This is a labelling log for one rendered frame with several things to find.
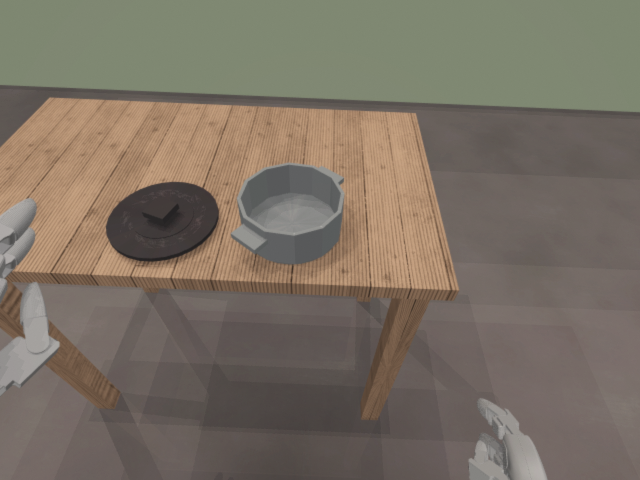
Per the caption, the knob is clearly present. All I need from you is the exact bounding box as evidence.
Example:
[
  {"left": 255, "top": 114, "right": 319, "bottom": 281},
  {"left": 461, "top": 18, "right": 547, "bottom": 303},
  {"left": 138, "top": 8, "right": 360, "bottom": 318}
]
[{"left": 142, "top": 197, "right": 179, "bottom": 224}]

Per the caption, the table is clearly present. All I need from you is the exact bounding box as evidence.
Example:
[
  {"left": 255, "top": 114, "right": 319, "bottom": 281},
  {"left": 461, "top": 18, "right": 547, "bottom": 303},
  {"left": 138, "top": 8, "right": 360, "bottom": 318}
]
[{"left": 0, "top": 98, "right": 459, "bottom": 420}]

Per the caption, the robot left hand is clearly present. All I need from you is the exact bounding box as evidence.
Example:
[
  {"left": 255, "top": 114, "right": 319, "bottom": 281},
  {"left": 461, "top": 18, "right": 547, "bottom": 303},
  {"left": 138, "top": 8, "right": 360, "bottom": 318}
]
[{"left": 0, "top": 198, "right": 60, "bottom": 396}]

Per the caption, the lid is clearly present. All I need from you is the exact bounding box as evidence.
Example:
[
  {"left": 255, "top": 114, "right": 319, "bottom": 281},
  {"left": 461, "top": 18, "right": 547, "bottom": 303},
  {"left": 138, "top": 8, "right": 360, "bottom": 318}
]
[{"left": 106, "top": 182, "right": 219, "bottom": 262}]

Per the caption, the robot right hand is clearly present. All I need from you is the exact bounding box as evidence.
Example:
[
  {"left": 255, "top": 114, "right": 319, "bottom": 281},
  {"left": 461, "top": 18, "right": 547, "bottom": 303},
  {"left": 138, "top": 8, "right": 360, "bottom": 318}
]
[{"left": 469, "top": 398, "right": 547, "bottom": 480}]

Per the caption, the pot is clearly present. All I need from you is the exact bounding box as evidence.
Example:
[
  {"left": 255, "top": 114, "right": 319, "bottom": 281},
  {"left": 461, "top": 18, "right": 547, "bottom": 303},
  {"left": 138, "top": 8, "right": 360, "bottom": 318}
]
[{"left": 231, "top": 163, "right": 345, "bottom": 265}]

